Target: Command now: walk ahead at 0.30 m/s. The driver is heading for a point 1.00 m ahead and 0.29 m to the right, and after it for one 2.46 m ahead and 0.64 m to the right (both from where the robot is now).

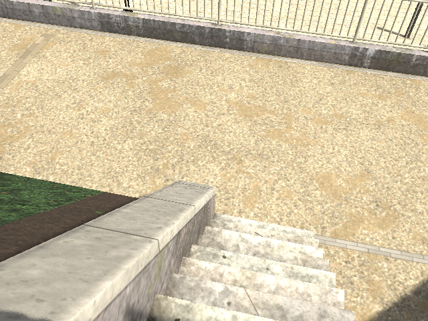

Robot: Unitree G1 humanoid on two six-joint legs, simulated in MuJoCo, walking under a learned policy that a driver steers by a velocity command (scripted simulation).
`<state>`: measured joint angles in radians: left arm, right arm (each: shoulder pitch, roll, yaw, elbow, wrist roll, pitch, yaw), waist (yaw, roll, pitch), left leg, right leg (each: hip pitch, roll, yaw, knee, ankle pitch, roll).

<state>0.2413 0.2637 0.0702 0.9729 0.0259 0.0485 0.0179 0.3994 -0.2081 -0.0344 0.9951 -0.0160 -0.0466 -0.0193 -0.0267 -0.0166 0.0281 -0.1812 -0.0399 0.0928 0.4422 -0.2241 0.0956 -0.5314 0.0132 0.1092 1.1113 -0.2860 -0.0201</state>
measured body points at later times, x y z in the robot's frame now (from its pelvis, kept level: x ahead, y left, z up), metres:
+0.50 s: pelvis +0.04 -0.05 +0.00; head +0.04 -0.05 +0.45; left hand +0.04 +0.17 -0.16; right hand +0.11 -0.28 -0.15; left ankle +0.03 +0.07 -0.74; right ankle -0.02 -0.15 -0.74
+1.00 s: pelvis +0.01 -0.05 +0.01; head +0.00 -0.04 +0.46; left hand +0.05 +0.20 -0.14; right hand +0.03 -0.29 -0.14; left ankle +0.03 +0.07 -0.74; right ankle -0.02 -0.15 -0.74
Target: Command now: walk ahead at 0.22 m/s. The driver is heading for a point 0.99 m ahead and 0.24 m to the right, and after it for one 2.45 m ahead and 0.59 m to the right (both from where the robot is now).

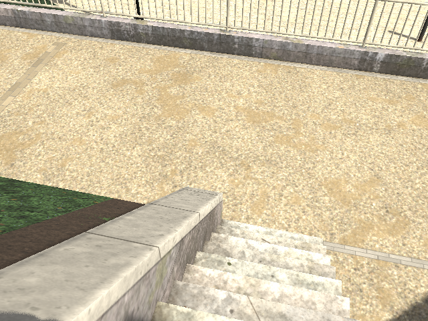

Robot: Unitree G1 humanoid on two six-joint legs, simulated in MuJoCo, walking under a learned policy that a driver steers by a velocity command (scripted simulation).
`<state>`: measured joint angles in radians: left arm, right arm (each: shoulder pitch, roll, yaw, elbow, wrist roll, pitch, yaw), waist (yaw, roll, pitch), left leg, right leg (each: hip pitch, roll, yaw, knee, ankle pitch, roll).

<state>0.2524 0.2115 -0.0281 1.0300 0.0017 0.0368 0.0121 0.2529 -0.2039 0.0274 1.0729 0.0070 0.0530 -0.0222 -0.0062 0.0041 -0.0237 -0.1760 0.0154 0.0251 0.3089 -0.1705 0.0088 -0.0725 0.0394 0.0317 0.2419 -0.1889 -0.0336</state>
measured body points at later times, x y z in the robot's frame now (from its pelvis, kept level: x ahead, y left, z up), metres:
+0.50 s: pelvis +0.08 +0.01 -0.02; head +0.08 +0.00 +0.43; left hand +0.06 +0.27 -0.16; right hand +0.19 -0.25 -0.16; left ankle +0.10 +0.13 -0.69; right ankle -0.01 -0.08 -0.75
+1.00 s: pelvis +0.27 +0.09 -0.26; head +0.27 +0.12 +0.19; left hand +0.30 +0.33 -0.41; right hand +0.21 -0.13 -0.40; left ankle +0.26 +0.18 -0.97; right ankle +0.30 -0.07 -0.84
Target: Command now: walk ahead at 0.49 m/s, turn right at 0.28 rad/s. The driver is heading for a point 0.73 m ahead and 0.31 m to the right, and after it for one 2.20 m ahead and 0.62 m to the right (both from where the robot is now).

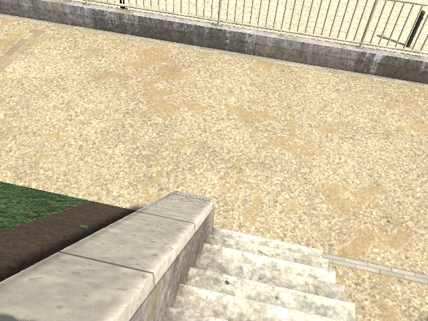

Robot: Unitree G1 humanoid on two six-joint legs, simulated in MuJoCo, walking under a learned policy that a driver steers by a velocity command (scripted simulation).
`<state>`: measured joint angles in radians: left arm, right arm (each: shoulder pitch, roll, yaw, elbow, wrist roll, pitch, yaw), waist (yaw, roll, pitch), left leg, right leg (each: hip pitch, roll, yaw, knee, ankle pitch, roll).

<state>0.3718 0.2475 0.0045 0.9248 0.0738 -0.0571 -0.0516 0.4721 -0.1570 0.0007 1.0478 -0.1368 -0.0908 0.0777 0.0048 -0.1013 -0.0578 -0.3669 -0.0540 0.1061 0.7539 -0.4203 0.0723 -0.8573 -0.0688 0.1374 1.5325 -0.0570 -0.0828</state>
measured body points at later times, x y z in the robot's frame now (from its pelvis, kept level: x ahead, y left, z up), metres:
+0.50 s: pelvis +0.22 -0.07 -0.19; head +0.24 -0.07 +0.26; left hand +0.20 +0.20 -0.33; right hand +0.19 -0.32 -0.33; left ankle +0.24 +0.07 -0.71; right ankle +0.18 -0.16 -0.92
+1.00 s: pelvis +0.45 -0.07 -0.43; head +0.45 -0.07 +0.02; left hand +0.63 +0.09 -0.56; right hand +0.27 -0.25 -0.57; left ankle +0.44 +0.01 -1.14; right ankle +0.50 -0.26 -0.99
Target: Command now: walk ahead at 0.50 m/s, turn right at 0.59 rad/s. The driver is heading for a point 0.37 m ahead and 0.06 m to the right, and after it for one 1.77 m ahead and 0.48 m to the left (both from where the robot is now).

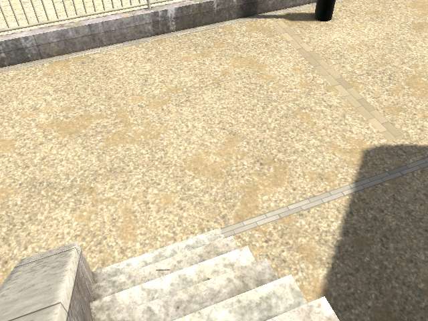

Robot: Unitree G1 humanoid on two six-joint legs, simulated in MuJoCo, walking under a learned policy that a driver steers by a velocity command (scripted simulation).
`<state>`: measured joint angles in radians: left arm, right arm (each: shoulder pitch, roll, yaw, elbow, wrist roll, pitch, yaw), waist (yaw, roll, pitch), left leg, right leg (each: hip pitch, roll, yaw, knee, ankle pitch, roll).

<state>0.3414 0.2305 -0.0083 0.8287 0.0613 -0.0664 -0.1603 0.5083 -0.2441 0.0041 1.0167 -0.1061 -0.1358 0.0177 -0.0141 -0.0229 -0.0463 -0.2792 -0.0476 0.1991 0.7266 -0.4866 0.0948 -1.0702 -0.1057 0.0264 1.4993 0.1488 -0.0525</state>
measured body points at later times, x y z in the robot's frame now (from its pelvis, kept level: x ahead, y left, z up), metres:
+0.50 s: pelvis +0.23 -0.06 -0.17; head +0.26 -0.09 +0.28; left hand +0.35 +0.16 -0.30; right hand +0.09 -0.28 -0.32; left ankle +0.11 +0.09 -0.67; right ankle +0.27 -0.17 -0.91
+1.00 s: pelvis +0.36 +0.07 -0.35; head +0.36 +0.10 +0.10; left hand +0.29 +0.31 -0.51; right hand +0.49 -0.19 -0.46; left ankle +0.39 +0.21 -1.10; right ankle +0.27 -0.17 -0.92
